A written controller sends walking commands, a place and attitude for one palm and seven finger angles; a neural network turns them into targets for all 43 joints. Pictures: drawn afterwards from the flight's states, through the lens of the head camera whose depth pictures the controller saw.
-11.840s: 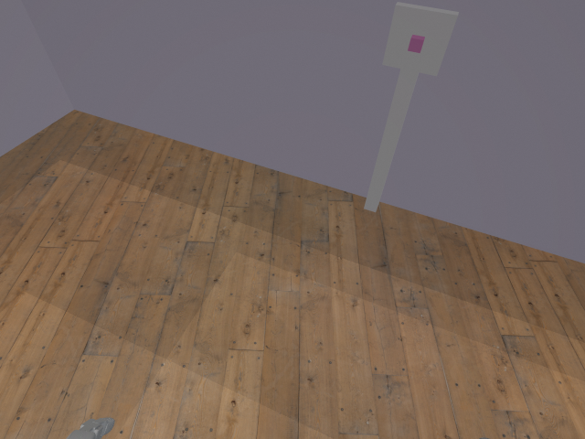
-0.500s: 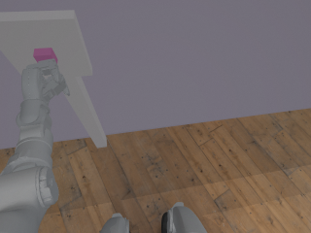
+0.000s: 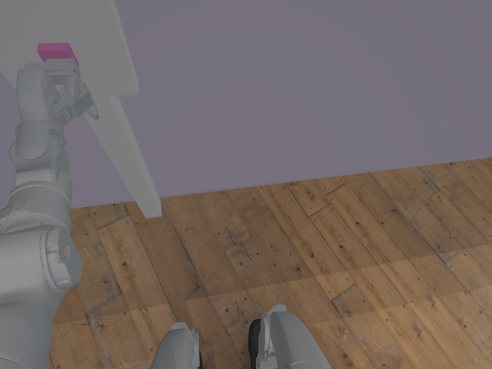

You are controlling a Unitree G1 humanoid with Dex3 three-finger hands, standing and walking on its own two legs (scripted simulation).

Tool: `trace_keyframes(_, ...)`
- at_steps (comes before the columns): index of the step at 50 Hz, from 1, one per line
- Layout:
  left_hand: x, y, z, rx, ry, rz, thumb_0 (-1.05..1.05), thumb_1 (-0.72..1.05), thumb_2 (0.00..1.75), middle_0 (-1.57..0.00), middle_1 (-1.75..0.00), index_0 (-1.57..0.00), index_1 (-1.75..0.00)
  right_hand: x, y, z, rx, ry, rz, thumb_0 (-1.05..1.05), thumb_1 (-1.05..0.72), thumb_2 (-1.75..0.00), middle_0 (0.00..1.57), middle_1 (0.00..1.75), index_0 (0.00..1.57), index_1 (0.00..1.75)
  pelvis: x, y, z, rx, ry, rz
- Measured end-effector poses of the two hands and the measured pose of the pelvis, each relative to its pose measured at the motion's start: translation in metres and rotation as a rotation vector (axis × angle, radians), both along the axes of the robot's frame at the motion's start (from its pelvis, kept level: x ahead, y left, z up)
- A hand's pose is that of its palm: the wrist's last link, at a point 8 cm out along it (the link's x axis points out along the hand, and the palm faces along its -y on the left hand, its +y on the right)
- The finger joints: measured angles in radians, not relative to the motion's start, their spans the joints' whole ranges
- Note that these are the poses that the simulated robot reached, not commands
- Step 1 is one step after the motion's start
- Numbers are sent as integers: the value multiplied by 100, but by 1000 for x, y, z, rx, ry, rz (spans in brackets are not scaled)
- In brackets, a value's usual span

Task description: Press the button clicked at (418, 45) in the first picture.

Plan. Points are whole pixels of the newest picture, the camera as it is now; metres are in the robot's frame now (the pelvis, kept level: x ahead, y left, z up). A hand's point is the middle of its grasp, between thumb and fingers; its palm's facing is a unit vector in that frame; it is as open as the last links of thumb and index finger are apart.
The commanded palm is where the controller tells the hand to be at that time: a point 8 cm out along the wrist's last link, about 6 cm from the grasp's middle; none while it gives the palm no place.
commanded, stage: hold the button down briefly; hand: left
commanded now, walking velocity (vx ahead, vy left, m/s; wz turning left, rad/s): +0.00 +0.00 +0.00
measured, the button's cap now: (59, 53) +0.57 +0.23 +0.11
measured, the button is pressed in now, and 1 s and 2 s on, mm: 12 0 0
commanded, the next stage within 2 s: pull the fist back off the button in 0.18 s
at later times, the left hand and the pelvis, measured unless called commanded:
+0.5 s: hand (87, 97) +0.52 +0.20 +0.07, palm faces +0.11 -0.99 -0.03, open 3.6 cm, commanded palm +0.50 +0.23 +0.07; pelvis -0.02 +0.00 +0.00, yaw -1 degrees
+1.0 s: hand (98, 125) +0.47 +0.18 +0.07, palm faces +0.09 -1.00 -0.02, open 3.1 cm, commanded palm +0.43 +0.23 +0.07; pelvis +0.04 +0.00 +0.03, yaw -3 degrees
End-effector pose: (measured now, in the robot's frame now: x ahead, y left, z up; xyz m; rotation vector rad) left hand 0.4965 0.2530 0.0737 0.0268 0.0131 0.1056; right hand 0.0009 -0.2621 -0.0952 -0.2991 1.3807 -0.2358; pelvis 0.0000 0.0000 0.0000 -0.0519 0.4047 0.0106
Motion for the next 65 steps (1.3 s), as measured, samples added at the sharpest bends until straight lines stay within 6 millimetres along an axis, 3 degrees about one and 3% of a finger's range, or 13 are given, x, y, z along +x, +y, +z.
trace_keyframes(18, -1, 0, 0, 7, 8, 3, 2, 89, 90, -130, -150, -156, -150, -30, -6, 1, -22, -7, -8, 1, -90, -90, 20, 30, 20, 30, -19, -4, -8, -3, 12, -3)
trace_keyframes(30, -13, -3, 0, -6, 4, 4, 2, 89, 90, -130, -150, -150, -150, -23, 4, 4, 21, -15, -25, 1, -90, -90, 20, 30, 20, 30, -11, 0, 1, 5, -13, -22)
trace_keyframes(36, -21, -8, -1, -4, 6, 1, 2, 90, 90, -130, -150, -142, -150, -2, 6, 7, 37, -41, -24, 1, -90, -90, 20, 30, 20, 30, 2, 2, 9, 10, -35, -27)
trace_keyframes(44, -26, -19, -4, -10, 0, -19, 2, 90, 90, -130, -150, -133, -150, 43, 7, 11, 46, -113, -29, 1, -90, -90, 20, 30, 20, 30, 23, 4, 17, 17, -51, -46)
trace_keyframes(57, -81, -9, -8, -5, 0, 7, 2, 90, 90, -130, -150, -130, -150, 122, 12, 21, 80, -267, 22, 1, -90, -90, 20, 30, 20, 30, 47, 3, 29, 19, -89, -40)
trace_keyframes(65, -99, -16, -7, -6, -1, -22, 2, 90, 90, -130, -150, -130, -150, 151, 14, 19, 83, -339, 81, 1, -90, -90, 20, 30, 20, 30, 43, 2, 26, 22, -106, -17)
